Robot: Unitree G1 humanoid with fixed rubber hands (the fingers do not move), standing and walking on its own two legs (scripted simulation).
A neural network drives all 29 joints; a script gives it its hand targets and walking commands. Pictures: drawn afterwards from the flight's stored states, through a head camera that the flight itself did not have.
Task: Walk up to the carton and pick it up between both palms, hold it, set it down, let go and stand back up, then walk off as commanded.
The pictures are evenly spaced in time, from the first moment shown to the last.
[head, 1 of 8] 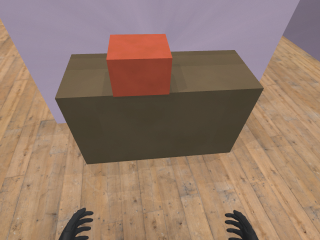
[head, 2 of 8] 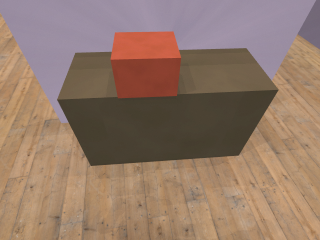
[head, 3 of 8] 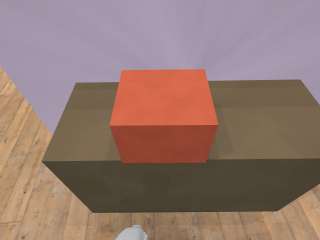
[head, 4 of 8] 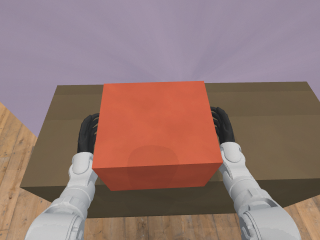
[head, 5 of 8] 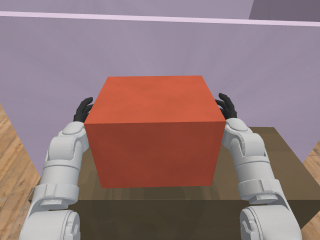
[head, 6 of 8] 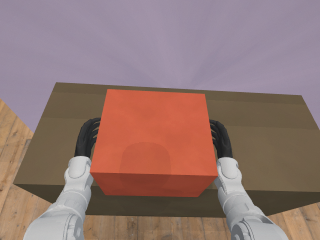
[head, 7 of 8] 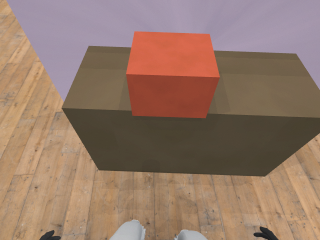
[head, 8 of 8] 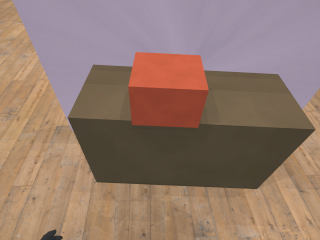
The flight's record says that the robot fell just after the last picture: no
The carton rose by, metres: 0.21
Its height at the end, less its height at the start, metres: +0.00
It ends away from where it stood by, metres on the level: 0.01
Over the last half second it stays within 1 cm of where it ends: yes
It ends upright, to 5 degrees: yes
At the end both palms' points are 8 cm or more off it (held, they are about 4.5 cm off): yes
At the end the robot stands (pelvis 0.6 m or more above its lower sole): yes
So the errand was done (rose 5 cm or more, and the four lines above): yes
